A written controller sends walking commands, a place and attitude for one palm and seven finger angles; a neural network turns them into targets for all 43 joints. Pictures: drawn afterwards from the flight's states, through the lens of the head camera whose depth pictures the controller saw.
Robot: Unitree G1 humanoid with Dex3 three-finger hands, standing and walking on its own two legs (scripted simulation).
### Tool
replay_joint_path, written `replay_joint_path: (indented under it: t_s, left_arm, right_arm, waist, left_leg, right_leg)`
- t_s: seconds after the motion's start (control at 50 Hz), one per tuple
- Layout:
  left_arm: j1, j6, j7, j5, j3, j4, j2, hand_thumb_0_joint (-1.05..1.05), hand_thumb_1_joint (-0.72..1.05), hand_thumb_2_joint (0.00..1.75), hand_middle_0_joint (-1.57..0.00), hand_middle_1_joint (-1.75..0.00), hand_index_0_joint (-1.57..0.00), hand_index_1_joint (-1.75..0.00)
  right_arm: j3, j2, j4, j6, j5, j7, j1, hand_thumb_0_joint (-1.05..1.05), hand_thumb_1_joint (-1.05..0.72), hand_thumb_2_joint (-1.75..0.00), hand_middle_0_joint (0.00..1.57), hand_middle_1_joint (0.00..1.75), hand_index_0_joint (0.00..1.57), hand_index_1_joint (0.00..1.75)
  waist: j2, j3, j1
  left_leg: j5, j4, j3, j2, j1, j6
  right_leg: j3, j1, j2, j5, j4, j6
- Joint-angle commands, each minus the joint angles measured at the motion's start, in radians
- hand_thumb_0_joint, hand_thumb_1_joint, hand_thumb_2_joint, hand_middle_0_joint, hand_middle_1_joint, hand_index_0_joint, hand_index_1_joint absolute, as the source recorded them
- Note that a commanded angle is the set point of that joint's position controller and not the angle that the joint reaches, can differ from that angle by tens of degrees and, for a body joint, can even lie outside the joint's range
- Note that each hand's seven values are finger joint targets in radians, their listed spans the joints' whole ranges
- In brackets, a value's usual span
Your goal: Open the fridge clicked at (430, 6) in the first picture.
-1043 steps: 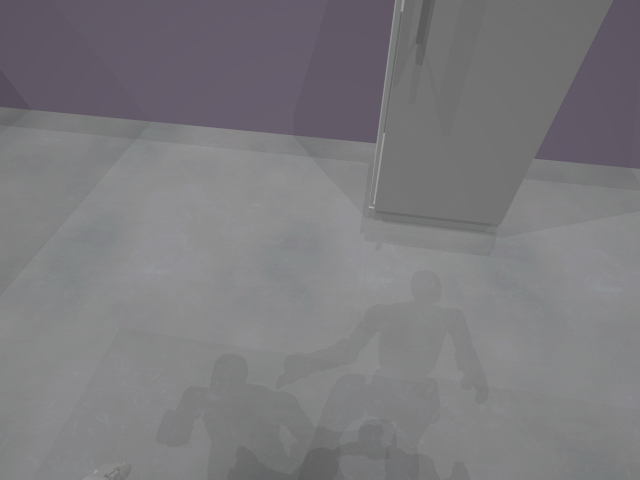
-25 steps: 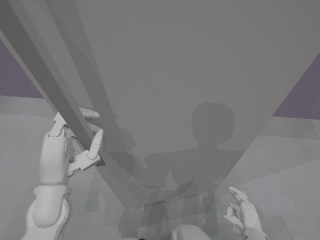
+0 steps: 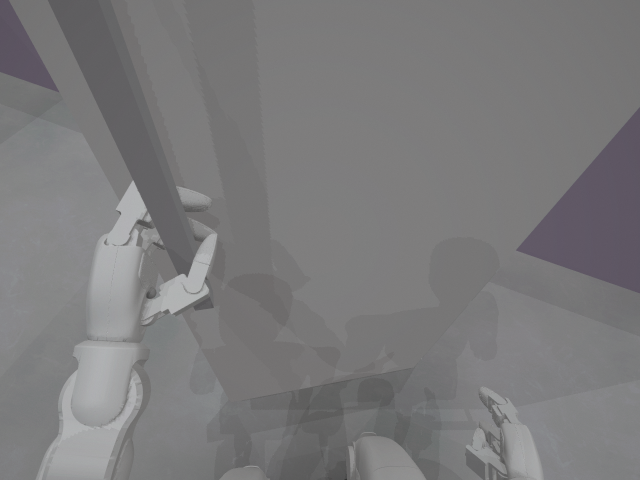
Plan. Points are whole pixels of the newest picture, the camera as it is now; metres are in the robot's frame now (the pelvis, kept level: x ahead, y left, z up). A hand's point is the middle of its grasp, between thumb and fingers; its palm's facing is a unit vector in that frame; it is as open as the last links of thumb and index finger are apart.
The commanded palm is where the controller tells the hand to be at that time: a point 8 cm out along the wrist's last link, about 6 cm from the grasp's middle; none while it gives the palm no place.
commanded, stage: walk backward, drawing the door open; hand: left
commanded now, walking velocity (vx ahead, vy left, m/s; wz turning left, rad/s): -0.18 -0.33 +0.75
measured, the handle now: (151, 146) +0.33 +0.14 +0.26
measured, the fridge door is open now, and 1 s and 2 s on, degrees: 34 64 73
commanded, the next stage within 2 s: stop walking and hold the door back in 1.22 s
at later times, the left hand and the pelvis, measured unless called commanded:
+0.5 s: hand (267, 430) +0.15 +0.05 +0.16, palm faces +0.38 -0.91 -0.19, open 6.6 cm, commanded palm +0.10 +0.09 +0.15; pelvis -0.05 -0.16 +0.00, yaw +21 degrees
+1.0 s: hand out of the picture +0.08 -0.03 +0.16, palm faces +0.75 -0.61 -0.25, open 6.5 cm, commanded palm +0.02 -0.02 +0.15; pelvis -0.03 -0.34 +0.00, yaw +40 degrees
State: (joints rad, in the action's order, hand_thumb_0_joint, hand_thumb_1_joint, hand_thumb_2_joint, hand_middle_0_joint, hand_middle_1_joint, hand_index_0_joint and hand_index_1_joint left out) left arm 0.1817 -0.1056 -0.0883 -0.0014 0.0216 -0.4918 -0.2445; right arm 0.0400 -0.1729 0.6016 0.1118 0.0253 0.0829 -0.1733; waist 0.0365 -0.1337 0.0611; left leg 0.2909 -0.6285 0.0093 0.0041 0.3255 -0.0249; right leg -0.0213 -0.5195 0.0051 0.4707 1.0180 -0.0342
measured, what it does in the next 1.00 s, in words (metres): steps to the right, turning left: right foot, then left foot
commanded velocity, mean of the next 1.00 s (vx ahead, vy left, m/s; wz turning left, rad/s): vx -0.18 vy -0.29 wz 0.71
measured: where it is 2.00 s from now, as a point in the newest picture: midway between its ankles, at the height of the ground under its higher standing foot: outside the picture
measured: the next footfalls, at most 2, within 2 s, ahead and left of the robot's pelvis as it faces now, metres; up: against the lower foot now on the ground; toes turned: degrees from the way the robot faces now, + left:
right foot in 0.24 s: +0.01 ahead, -0.24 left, +0.00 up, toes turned +10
left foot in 0.52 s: -0.06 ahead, -0.07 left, +0.00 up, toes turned +29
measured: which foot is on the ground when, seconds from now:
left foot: down 0.00-0.24, up 0.26-0.50, down 0.52-0.84, up 0.86-1.00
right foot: up 0.00-0.22, down 0.24-0.50, up 0.52-0.84, down 0.86-1.00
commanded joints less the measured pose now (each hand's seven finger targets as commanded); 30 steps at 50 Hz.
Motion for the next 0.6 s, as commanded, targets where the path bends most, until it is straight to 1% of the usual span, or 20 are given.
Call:
replay_joint_path:
  t_s: [0.0, 0.04, 0.1, 0.16, 0.18, 0.2, 0.22, 0.24, 0.26, 0.28, 0.3, 0.34, 0.4, 0.44, 0.46, 0.48, 0.5, 0.52, 0.54, 0.58]
  left_arm:
    - [-0.201, -0.120, -0.005, -0.023, 0.065, -0.336, -0.064, 0.00, 0.90, 0.90, -0.45, -1.40, -0.45, -1.40]
    - [-0.188, -0.090, -0.009, -0.007, 0.049, -0.304, -0.035, 0.00, 0.90, 0.90, -0.45, -1.40, -0.45, -1.40]
    - [-0.185, -0.064, -0.014, 0.007, 0.072, -0.286, -0.053, 0.00, 0.90, 0.90, -0.45, -1.40, -0.45, -1.40]
    - [-0.178, -0.062, -0.017, 0.021, 0.099, -0.284, -0.067, 0.00, 0.90, 0.90, -0.45, -1.40, -0.45, -1.40]
    - [-0.180, -0.066, -0.016, 0.020, 0.111, -0.294, -0.084, 0.00, 0.90, 0.90, -0.45, -1.40, -0.45, -1.40]
    - [-0.183, -0.066, -0.016, 0.017, 0.144, -0.322, -0.135, 0.00, 0.90, 0.90, -0.45, -1.40, -0.45, -1.40]
    - [-0.161, -0.064, -0.027, 0.011, 0.197, -0.338, -0.196, 0.00, 0.90, 0.90, -0.45, -1.40, -0.45, -1.40]
    - [-0.180, -0.073, -0.043, 0.005, 0.274, -0.346, -0.246, 0.00, 0.90, 0.90, -0.45, -1.40, -0.45, -1.40]
    - [-0.131, -0.060, -0.020, 0.017, 0.208, -0.292, -0.158, 0.00, 0.90, 0.90, -0.45, -1.40, -0.45, -1.40]
    - [-0.123, -0.067, -0.005, 0.014, 0.197, -0.302, -0.140, 0.00, 0.90, 0.90, -0.45, -1.40, -0.45, -1.40]
    - [-0.128, -0.082, 0.003, 0.009, 0.187, -0.311, -0.124, 0.00, 0.90, 0.90, -0.45, -1.40, -0.45, -1.40]
    - [-0.113, -0.093, 0.002, 0.015, 0.169, -0.294, -0.109, 0.00, 0.90, 0.90, -0.45, -1.40, -0.45, -1.40]
    - [-0.154, -0.085, 0.001, 0.013, 0.150, -0.321, -0.097, 0.00, 0.90, 0.90, -0.45, -1.40, -0.45, -1.40]
    - [-0.130, -0.081, 0.002, 0.021, 0.115, -0.305, -0.072, 0.00, 0.90, 0.90, -0.45, -1.40, -0.45, -1.40]
    - [-0.177, -0.080, 0.008, 0.023, 0.082, -0.320, -0.064, 0.00, 0.90, 0.90, -0.45, -1.40, -0.45, -1.40]
    - [-0.204, -0.094, 0.014, 0.024, 0.068, -0.329, -0.051, 0.00, 0.90, 0.90, -0.45, -1.40, -0.45, -1.40]
    - [-0.220, -0.118, 0.022, -0.004, 0.075, -0.316, -0.077, 0.00, 0.90, 0.90, -0.45, -1.40, -0.45, -1.40]
    - [-0.234, -0.138, 0.026, -0.023, 0.095, -0.299, -0.088, 0.00, 0.90, 0.90, -0.45, -1.40, -0.45, -1.40]
    - [-0.274, -0.148, 0.036, -0.020, 0.113, -0.385, -0.123, 0.00, 0.90, 0.90, -0.45, -1.40, -0.45, -1.40]
    - [-0.261, -0.130, 0.030, -0.028, 0.102, -0.338, -0.092, 0.00, 0.90, 0.90, -0.45, -1.40, -0.45, -1.40]
  right_arm:
    - [0.040, -0.128, -0.099, 0.075, 0.000, -0.018, 0.087, 0.00, -0.90, -0.90, 0.20, 0.30, 0.20, 0.30]
    - [0.039, -0.125, -0.102, 0.076, -0.013, -0.021, 0.087, 0.00, -0.90, -0.90, 0.20, 0.30, 0.20, 0.30]
    - [0.027, -0.117, -0.114, 0.078, -0.020, -0.017, 0.097, 0.00, -0.90, -0.90, 0.20, 0.30, 0.20, 0.30]
    - [0.021, -0.111, -0.116, 0.078, -0.015, -0.015, 0.128, 0.00, -0.90, -0.90, 0.20, 0.30, 0.20, 0.30]
    - [0.016, -0.091, -0.108, 0.076, -0.015, -0.016, 0.120, 0.00, -0.90, -0.90, 0.20, 0.30, 0.20, 0.30]
    - [0.011, -0.054, -0.104, 0.066, -0.019, -0.018, 0.099, 0.00, -0.90, -0.90, 0.20, 0.30, 0.20, 0.30]
    - [0.007, -0.043, -0.099, 0.060, -0.018, -0.018, 0.125, 0.00, -0.90, -0.90, 0.20, 0.30, 0.20, 0.30]
    - [-0.008, -0.032, -0.104, 0.051, -0.003, -0.021, 0.129, 0.00, -0.90, -0.90, 0.20, 0.30, 0.20, 0.30]
    - [0.031, -0.047, -0.099, 0.060, -0.016, -0.008, 0.121, 0.00, -0.90, -0.90, 0.20, 0.30, 0.20, 0.30]
    - [0.028, -0.051, -0.119, 0.064, -0.010, -0.001, 0.122, 0.00, -0.90, -0.90, 0.20, 0.30, 0.20, 0.30]
    - [0.008, -0.035, -0.128, 0.059, -0.003, 0.010, 0.142, 0.00, -0.90, -0.90, 0.20, 0.30, 0.20, 0.30]
    - [-0.009, -0.028, -0.147, 0.051, 0.003, 0.017, 0.141, 0.00, -0.90, -0.90, 0.20, 0.30, 0.20, 0.30]
    - [-0.011, -0.035, -0.159, 0.051, 0.021, 0.034, 0.107, 0.00, -0.90, -0.90, 0.20, 0.30, 0.20, 0.30]
    - [-0.007, -0.049, -0.161, 0.055, 0.016, 0.034, 0.050, 0.00, -0.90, -0.90, 0.20, 0.30, 0.20, 0.30]
    - [0.010, -0.076, -0.155, 0.055, 0.012, 0.035, 0.006, 0.00, -0.90, -0.90, 0.20, 0.30, 0.20, 0.30]
    - [0.036, -0.132, -0.172, 0.064, 0.015, 0.032, 0.022, 0.00, -0.90, -0.90, 0.20, 0.30, 0.20, 0.30]
    - [0.032, -0.145, -0.159, 0.067, 0.024, 0.010, 0.039, 0.00, -0.90, -0.90, 0.20, 0.30, 0.20, 0.30]
    - [0.045, -0.145, -0.160, 0.067, 0.018, -0.002, 0.050, 0.00, -0.90, -0.90, 0.20, 0.30, 0.20, 0.30]
    - [0.040, -0.140, -0.156, 0.071, 0.014, -0.002, 0.090, 0.00, -0.90, -0.90, 0.20, 0.30, 0.20, 0.30]
    - [0.045, -0.136, -0.105, 0.072, 0.006, -0.008, 0.107, 0.00, -0.90, -0.90, 0.20, 0.30, 0.20, 0.30]
  waist:
    - [-0.226, 0.286, -0.042]
    - [-0.265, 0.297, -0.045]
    - [-0.342, 0.292, -0.041]
    - [-0.303, 0.277, -0.057]
    - [-0.204, 0.289, -0.057]
    - [0.037, 0.299, -0.051]
    - [0.168, 0.300, -0.066]
    - [0.139, 0.303, -0.082]
    - [0.280, 0.346, -0.061]
    - [0.247, 0.332, -0.060]
    - [0.163, 0.311, -0.067]
    - [0.116, 0.286, -0.069]
    - [0.145, 0.307, -0.066]
    - [0.060, 0.347, -0.039]
    - [-0.013, 0.381, 0.010]
    - [-0.248, 0.372, -0.004]
    - [-0.290, 0.362, -0.023]
    - [-0.195, 0.332, -0.011]
    - [-0.226, 0.322, -0.016]
    - [-0.227, 0.266, -0.041]
  left_leg:
    - [-0.513, 0.269, 0.379, 0.345, -0.309, -0.128]
    - [-0.340, 0.301, 0.274, 0.270, -0.169, -0.075]
    - [-0.008, 0.374, 0.299, 0.247, -0.033, -0.075]
    - [0.127, 0.341, 0.290, 0.189, 0.108, -0.057]
    - [0.153, 0.233, 0.226, 0.110, 0.097, -0.019]
    - [0.154, -0.011, 0.068, -0.008, 0.067, 0.044]
    - [0.255, -0.354, -0.040, -0.063, 0.135, 0.082]
    - [0.345, -0.592, -0.035, -0.036, 0.289, 0.072]
    - [0.351, -0.728, 0.020, -0.020, 0.296, 0.064]
    - [0.310, -0.771, -0.007, 0.006, 0.297, 0.072]
    - [0.282, -0.726, -0.056, 0.017, 0.284, 0.079]
    - [0.287, -0.511, -0.111, 0.028, 0.197, 0.072]
    - [0.232, -0.208, -0.158, 0.022, 0.093, 0.058]
    - [0.051, 0.092, -0.186, 0.010, -0.067, 0.055]
    - [-0.165, 0.224, -0.108, 0.058, -0.316, 0.037]
    - [-0.703, 0.302, 0.358, 0.385, -0.539, -0.092]
    - [-0.999, 0.314, 0.627, 0.584, -0.563, -0.217]
    - [-0.942, 0.302, 0.689, 0.586, -0.555, -0.248]
    - [-0.784, 0.301, 0.624, 0.534, -0.494, -0.220]
    - [-0.567, 0.279, 0.371, 0.430, -0.353, -0.156]
  right_leg:
    - [0.112, -0.123, -0.030, -0.096, 0.145, -0.023]
    - [0.065, 0.076, -0.004, -0.140, -0.017, -0.020]
    - [0.008, 0.258, 0.038, -0.057, -0.223, -0.023]
    - [-0.033, 0.472, 0.071, -0.105, -0.496, -0.019]
    - [-0.010, 0.487, 0.026, -0.160, -0.663, 0.000]
    - [0.065, 0.414, -0.096, -0.178, -0.798, 0.052]
    - [0.190, 0.329, -0.283, -0.249, -0.791, 0.155]
    - [0.231, 0.354, -0.370, -0.531, -0.706, 0.217]
    - [0.229, 0.399, -0.378, -0.722, -0.649, 0.234]
    - [0.118, 0.437, -0.341, -0.849, -0.588, 0.246]
    - [0.040, 0.465, -0.318, -0.881, -0.571, 0.243]
    - [-0.029, 0.472, -0.302, -0.870, -0.559, 0.228]
    - [-0.031, 0.454, -0.288, -0.910, -0.524, 0.224]
    - [-0.079, 0.402, -0.229, -0.848, -0.392, 0.185]
    - [-0.098, 0.214, -0.189, -0.713, -0.190, 0.126]
    - [-0.118, -0.122, -0.038, -0.149, 0.058, 0.014]
    - [0.033, -0.209, -0.009, 0.173, 0.190, -0.020]
    - [0.087, -0.256, -0.014, 0.158, 0.241, -0.014]
    - [0.137, -0.266, -0.040, 0.083, 0.259, -0.019]
    - [0.132, -0.187, -0.067, -0.084, 0.194, -0.019]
